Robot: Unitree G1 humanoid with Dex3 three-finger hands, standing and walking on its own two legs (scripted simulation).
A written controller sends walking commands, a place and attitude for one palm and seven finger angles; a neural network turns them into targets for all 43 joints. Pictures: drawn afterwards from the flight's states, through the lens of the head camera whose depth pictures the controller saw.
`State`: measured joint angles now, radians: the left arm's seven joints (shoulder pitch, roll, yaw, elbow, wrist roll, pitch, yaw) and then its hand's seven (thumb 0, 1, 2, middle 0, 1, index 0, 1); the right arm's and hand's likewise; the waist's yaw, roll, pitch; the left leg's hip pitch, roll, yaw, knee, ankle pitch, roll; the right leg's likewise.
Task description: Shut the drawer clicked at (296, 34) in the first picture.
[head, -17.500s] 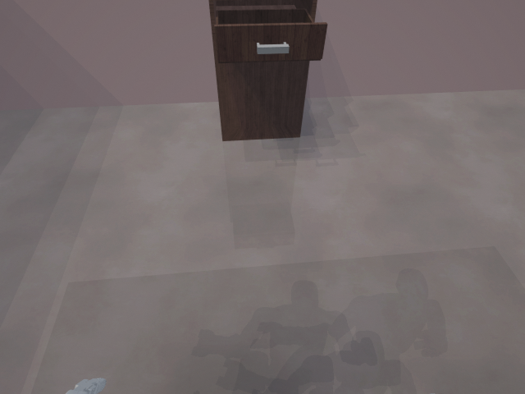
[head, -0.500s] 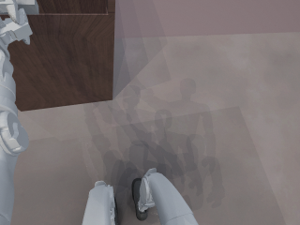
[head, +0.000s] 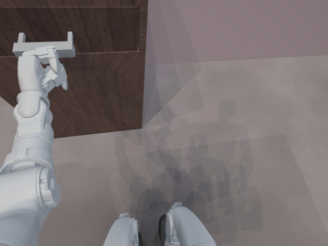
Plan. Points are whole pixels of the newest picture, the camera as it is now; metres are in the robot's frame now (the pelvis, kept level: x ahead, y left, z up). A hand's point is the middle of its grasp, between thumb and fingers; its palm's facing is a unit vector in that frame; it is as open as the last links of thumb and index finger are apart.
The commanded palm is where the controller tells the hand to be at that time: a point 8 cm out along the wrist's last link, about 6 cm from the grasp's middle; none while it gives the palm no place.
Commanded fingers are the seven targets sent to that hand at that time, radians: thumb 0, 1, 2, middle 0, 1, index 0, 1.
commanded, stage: draw the hand back to the body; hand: left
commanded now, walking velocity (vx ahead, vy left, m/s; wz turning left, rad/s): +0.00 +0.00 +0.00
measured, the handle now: (46, 43) +0.60 +0.25 +0.03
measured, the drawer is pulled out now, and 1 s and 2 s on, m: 0.00 0.00 0.00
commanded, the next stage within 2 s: step back with the hand held close in 1.32 s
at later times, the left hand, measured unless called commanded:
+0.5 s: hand (22, 116) +0.36 +0.21 +0.14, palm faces +0.08 -0.99 -0.11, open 3.3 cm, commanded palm +0.32 +0.26 +0.15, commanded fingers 0.00 0.90 0.90 -1.40 -1.60 -1.40 -1.60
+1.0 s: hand out of the picture +0.22 +0.23 +0.23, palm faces +0.36 -0.87 -0.33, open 3.2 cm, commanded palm +0.17 +0.27 +0.25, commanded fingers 0.00 0.90 0.90 -1.40 -1.60 -1.40 -1.60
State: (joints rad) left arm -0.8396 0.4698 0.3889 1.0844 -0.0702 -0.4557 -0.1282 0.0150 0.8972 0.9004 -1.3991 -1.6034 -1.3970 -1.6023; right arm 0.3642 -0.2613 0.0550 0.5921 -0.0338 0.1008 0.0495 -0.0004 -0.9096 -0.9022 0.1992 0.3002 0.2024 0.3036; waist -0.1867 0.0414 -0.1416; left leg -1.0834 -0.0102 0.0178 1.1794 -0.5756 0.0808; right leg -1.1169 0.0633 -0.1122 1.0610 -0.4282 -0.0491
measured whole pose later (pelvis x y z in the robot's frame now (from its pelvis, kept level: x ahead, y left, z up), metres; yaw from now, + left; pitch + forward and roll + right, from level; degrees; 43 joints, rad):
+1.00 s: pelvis +0.02 -0.01 +0.10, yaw +3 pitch -3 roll -1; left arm 0.36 0.33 0.20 -0.27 -0.09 -0.07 0.08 0.01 0.90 0.90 -1.40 -1.60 -1.40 -1.60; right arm 0.20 -0.23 0.07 0.59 0.01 -0.05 -0.06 0.01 -0.91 -0.90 0.20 0.30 0.20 0.30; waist 0.05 0.07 0.00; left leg -0.08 -0.06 0.01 0.45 -0.30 0.07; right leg -0.15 0.05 -0.06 0.41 -0.21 -0.05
